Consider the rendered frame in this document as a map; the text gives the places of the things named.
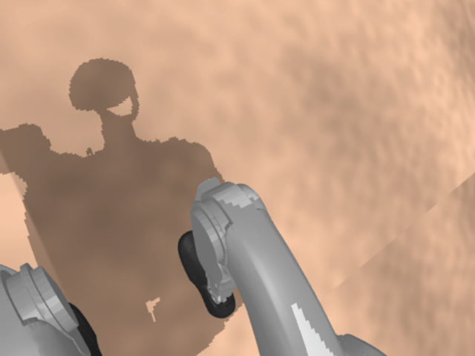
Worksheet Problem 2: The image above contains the right robot foot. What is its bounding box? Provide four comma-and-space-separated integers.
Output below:
178, 231, 235, 318

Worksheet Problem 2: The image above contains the left robot foot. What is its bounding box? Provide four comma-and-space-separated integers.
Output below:
69, 303, 102, 356

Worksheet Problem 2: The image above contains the right robot hand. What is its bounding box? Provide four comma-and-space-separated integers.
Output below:
336, 334, 387, 356

